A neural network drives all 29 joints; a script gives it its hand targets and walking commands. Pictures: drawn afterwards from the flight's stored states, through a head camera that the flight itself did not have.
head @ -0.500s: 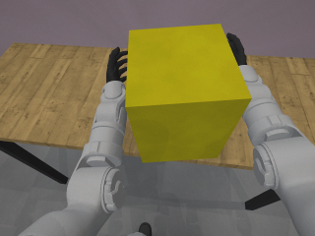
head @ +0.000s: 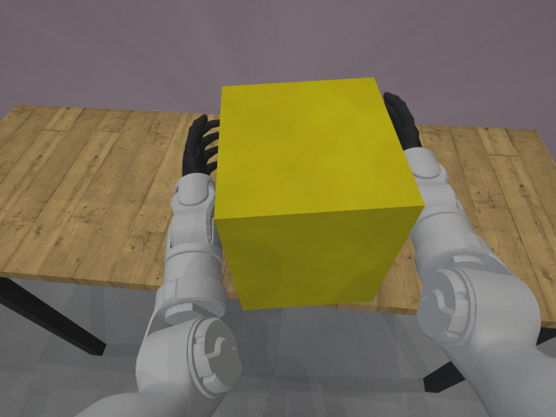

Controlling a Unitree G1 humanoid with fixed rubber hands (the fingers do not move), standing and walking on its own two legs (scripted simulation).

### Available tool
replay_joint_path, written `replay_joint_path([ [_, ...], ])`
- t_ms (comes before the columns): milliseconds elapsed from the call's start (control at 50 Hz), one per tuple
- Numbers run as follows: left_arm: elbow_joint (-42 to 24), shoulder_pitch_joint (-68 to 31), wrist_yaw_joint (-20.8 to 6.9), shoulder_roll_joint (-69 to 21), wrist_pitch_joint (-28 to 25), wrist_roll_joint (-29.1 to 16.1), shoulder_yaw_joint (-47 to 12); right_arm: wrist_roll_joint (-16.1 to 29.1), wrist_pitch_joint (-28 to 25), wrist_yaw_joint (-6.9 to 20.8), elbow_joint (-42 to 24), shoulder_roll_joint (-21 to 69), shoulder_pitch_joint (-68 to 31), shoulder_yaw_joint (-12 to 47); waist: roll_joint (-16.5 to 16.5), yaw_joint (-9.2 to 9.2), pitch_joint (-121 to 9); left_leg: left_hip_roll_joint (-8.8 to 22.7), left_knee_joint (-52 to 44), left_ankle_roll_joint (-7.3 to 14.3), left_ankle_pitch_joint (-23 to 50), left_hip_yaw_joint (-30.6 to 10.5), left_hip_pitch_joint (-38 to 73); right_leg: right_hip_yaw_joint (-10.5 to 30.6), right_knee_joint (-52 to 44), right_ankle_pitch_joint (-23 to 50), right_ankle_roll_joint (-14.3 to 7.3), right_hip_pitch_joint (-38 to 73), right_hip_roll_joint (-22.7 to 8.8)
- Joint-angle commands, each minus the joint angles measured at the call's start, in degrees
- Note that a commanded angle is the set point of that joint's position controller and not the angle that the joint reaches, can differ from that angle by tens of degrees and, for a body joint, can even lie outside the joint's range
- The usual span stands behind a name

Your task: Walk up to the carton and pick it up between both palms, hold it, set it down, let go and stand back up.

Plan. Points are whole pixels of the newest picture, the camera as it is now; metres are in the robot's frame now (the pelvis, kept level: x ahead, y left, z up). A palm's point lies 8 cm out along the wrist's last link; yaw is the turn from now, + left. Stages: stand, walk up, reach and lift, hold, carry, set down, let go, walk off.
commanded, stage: reach and lift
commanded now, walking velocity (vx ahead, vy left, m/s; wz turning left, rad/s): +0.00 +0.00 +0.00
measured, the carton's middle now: (303, 202) +0.38 +0.04 +0.09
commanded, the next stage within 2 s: none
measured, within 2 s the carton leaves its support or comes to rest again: leaves its support in 0.74 s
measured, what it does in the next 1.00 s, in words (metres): stands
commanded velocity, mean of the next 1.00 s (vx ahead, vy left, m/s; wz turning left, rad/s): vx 0.00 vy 0.00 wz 0.00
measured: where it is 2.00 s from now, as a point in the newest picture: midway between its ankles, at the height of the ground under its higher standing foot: outside the picture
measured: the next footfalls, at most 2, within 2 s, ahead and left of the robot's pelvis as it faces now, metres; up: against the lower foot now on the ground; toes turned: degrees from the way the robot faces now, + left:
none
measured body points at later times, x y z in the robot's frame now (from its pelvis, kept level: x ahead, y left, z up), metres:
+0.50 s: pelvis +0.00 +0.00 +0.00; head +0.04 +0.00 +0.45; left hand +0.41 +0.19 +0.12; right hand +0.48 -0.09 +0.13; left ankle +0.04 +0.14 -0.75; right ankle -0.04 -0.10 -0.75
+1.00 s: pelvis -0.02 +0.00 +0.00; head -0.03 +0.03 +0.45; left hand +0.37 +0.20 +0.13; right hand +0.43 -0.08 +0.18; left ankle +0.04 +0.14 -0.75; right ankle -0.04 -0.10 -0.75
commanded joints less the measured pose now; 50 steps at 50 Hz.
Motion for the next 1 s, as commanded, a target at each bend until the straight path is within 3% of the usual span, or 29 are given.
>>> replay_joint_path([
  [0, -2.1, -28.3, -1.8, -19.2, 0.4, -0.1, -14.7, 0.1, -3.1, 5.8, -3.2, 28.7, -26.4, 10.9, -1.9, 2.17, -29.6, -3.3, 5.4, 1.5, 20.8, 2.4, 24.4, -5.5, -0.2, 25.6, 4.5, 1.7, 1.2],
  [200, -4.3, -26.3, -1.9, -21.0, 1.2, -0.7, -17.0, 2.2, -3.5, 5.3, -4.8, 29.6, -25.8, 13.4, -0.6, 1.81, -30.6, -3.4, 6.6, 1.2, 24.1, 1.8, 25.8, -5.9, 0.1, 28.8, 4.4, 0.8, 1.2],
  [540, -3.2, -27.7, -2.2, -21.2, 0.7, -1.1, -16.9, 1.3, -3.5, 4.8, -4.8, 31.6, -25.9, 13.2, -1.9, 1.05, -30.4, -3.5, 4.6, 1.8, 18.3, 1.8, 22.6, -5.4, 0.2, 28.8, 4.9, 4.0, 0.7],
  [700, -4.7, -32.4, -1.9, -24.4, -5.4, -2.7, -19.6, -1.0, -11.9, 3.8, -11.0, 33.3, -31.3, 15.7, -3.3, 0.00, -39.7, -2.7, 5.4, 0.9, 24.4, 1.5, 21.8, -6.0, 3.2, 43.8, 5.2, 10.1, -0.6],
  [780, -3.1, -34.4, -3.5, -24.9, -9.4, -2.2, -18.9, -5.5, -17.5, 2.7, -12.3, 32.9, -32.4, 15.0, -4.6, -1.54, -40.6, -2.5, 3.0, 1.1, 20.9, 1.9, 18.7, -5.8, 3.9, 48.5, 5.6, 15.3, -2.2],
  [880, 0.2, -35.8, -5.0, -23.5, -11.5, -1.2, -17.5, -9.4, -21.8, 1.9, -5.7, 29.5, -31.9, 11.0, -4.5, -2.21, -35.9, -2.0, -0.1, 1.8, 13.5, 3.2, 17.4, -6.1, 2.4, 38.3, 4.4, 15.8, -2.4],
  [980, 1.0, -42.3, -3.2, -21.9, -11.3, -1.3, -18.6, -10.0, -21.2, 2.4, -0.5, 27.8, -33.2, 6.0, -1.7, -1.89, -32.6, -1.5, -1.5, 2.0, 4.9, 4.5, 21.1, -7.3, -1.6, 12.9, 1.9, 6.8, -1.7],
])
